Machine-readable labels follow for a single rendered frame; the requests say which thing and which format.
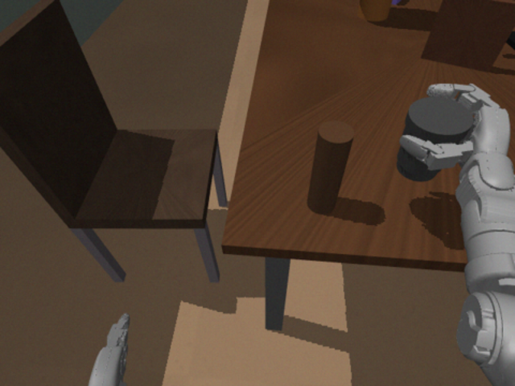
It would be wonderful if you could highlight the table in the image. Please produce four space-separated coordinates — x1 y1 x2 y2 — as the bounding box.
221 0 515 331

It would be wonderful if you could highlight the left robot hand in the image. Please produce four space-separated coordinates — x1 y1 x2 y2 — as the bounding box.
89 314 130 386

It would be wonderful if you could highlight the right robot arm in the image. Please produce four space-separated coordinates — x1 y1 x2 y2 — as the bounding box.
455 152 515 386

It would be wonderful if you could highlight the right robot hand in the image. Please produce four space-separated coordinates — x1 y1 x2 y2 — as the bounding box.
399 84 510 170

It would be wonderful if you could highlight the chair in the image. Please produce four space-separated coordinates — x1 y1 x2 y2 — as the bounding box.
0 0 227 283

